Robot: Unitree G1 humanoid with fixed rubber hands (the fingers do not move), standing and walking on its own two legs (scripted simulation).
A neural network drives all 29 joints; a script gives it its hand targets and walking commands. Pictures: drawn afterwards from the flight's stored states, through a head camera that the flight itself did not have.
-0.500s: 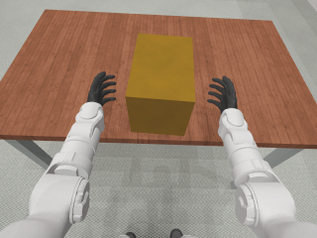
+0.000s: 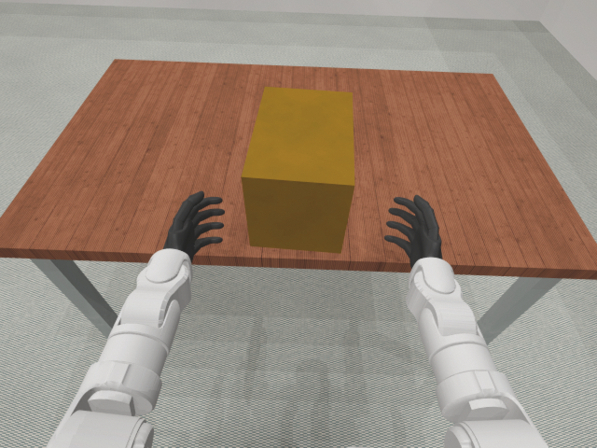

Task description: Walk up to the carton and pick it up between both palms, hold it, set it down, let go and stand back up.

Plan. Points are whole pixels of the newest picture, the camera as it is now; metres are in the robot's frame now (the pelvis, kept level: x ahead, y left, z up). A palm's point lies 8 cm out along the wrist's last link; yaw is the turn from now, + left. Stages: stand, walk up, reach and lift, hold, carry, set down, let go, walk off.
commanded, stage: set down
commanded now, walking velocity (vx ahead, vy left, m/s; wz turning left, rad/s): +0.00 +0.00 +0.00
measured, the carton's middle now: (302, 168) +0.56 -0.02 +0.03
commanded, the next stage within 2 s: none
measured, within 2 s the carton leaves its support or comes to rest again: neither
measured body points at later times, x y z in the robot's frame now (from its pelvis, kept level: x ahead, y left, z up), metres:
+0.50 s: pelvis -0.02 -0.01 -0.01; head -0.05 +0.01 +0.44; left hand +0.30 +0.19 +0.03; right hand +0.28 -0.19 +0.06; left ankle +0.05 +0.12 -0.73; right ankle +0.07 -0.12 -0.73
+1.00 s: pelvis +0.00 -0.01 +0.00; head +0.00 +0.00 +0.45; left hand +0.26 +0.20 +0.01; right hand +0.24 -0.20 +0.01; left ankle +0.03 +0.11 -0.73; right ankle +0.06 -0.12 -0.73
